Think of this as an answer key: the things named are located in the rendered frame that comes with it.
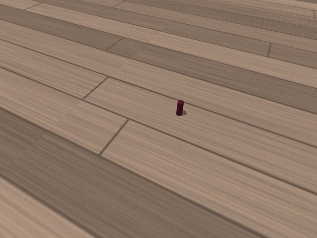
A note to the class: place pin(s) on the can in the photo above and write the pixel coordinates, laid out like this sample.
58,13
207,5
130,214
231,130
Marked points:
179,107

